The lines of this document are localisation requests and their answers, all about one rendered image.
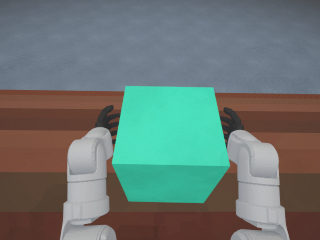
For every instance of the right robot upper arm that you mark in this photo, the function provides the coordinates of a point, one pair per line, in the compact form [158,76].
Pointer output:
[248,234]

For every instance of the left robot forearm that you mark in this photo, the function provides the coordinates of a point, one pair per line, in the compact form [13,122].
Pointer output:
[87,197]

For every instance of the left robot upper arm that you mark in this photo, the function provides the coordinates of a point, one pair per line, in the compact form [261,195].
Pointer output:
[90,232]

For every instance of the right robot hand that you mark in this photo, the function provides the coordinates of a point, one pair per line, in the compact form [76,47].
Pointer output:
[234,123]

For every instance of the left robot hand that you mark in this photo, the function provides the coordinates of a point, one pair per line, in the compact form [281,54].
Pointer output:
[103,119]

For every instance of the carton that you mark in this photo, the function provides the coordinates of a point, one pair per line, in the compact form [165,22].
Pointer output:
[170,145]

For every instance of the right robot forearm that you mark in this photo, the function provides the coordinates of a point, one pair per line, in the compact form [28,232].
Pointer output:
[258,200]

